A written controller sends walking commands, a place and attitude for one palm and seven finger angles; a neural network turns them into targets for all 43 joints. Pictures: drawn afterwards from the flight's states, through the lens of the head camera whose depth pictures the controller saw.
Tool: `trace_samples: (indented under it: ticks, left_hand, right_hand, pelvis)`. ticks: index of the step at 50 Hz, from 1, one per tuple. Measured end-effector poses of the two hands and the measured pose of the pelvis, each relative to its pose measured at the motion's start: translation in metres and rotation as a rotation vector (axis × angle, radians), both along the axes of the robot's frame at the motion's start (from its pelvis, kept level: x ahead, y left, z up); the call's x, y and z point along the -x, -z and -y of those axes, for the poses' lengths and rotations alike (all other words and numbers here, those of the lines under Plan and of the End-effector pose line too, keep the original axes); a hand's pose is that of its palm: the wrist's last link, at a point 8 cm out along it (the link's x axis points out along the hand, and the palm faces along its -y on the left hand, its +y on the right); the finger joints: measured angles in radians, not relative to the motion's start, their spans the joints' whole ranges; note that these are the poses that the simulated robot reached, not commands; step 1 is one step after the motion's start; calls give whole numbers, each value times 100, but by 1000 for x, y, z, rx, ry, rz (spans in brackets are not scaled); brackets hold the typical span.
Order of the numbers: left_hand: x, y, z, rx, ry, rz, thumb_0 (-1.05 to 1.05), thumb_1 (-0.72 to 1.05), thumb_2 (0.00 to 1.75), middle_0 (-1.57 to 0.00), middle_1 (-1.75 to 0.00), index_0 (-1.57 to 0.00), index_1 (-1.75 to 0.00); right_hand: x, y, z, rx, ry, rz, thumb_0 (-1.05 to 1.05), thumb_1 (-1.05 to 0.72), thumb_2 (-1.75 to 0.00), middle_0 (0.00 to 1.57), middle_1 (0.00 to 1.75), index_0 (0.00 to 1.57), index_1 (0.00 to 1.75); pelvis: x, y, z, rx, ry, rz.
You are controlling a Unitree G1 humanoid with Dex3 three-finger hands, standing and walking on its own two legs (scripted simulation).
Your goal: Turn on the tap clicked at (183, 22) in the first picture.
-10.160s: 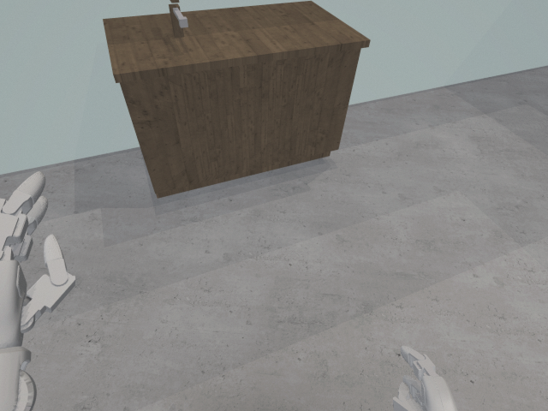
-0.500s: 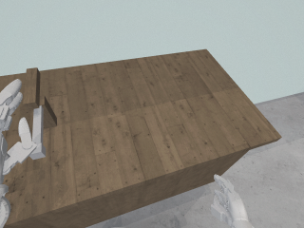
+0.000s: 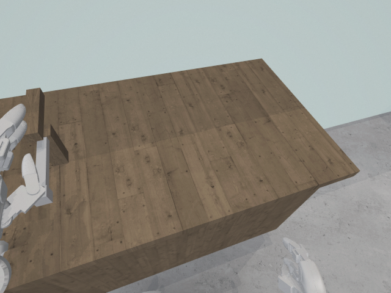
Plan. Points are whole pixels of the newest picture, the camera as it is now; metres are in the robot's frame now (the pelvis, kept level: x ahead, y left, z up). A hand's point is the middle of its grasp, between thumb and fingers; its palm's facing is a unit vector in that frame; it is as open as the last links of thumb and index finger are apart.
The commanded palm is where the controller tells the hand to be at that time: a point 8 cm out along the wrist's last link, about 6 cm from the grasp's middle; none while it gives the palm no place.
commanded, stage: shuffle to correct the standing spot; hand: left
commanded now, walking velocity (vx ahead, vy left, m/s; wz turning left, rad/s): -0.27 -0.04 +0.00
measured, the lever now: (41, 195) +0.26 +0.32 +0.04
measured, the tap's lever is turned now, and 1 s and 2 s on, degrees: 0 0 0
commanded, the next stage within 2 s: come to a stop and stand still in 0.38 s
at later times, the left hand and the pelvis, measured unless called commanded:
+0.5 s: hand (20, 224) +0.17 +0.24 +0.17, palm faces +0.34 -0.80 -0.49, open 7.4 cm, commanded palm +0.10 +0.27 +0.18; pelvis -0.06 +0.00 -0.01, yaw +0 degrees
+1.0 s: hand out of the picture +0.14 +0.26 +0.17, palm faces +0.34 -0.85 -0.41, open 7.4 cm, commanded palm +0.08 +0.31 +0.18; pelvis -0.09 +0.03 -0.01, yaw -1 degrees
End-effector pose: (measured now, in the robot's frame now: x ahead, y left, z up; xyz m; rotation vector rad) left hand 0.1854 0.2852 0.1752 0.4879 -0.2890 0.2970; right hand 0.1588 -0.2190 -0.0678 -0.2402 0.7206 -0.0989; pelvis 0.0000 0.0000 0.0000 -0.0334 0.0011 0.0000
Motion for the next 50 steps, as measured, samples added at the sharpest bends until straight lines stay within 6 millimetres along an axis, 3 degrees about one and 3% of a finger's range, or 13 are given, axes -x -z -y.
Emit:
trace_samples:
  ticks: [15, 20, 26, 34, 42, 50]
  left_hand:
    - [34, -6, 20, -68, 44, 30, 1, 89, 90, -21, -30, -21, -31]
    - [44, -9, 14, -90, 68, 79, 1, 89, 90, -22, -30, -21, -31]
    - [53, -13, 3, -133, 58, 110, 1, 89, 90, -22, -30, -21, -31]
    - [76, -6, 17, -84, 62, 36, 1, 89, 90, -21, -30, -21, -31]
    - [68, 12, -16, 18, 3, 49, 1, 89, 90, -22, -30, -21, -31]
    - [82, -11, -19, -32, 51, 83, 2, 89, 90, -21, -30, -21, -31]
  right_hand:
    - [7, 8, 11, 3, -33, 38, 2, -91, -90, 20, 30, 20, 30]
    - [25, 11, 15, 46, -6, 20, 2, -91, -90, 20, 30, 20, 30]
    - [49, 14, 7, 41, -12, 4, 2, -91, -90, 20, 30, 20, 30]
    - [85, 27, 8, -34, 17, -34, 2, -91, -90, 20, 30, 20, 30]
    - [109, 14, 11, 50, 111, -37, 2, -91, -90, 20, 30, 20, 30]
    - [108, 0, -12, 1, 65, 21, 2, -91, -90, 20, 30, 20, 30]
  pelvis:
    - [31, 10, 12, 21, 2, -16]
    - [40, 13, 5, 15, -3, -9]
    - [60, 13, 5, 29, 6, -16]
    - [77, 17, 6, 29, 26, 21]
    - [79, 16, -17, -17, 27, 32]
    - [89, 7, -29, 4, 20, 29]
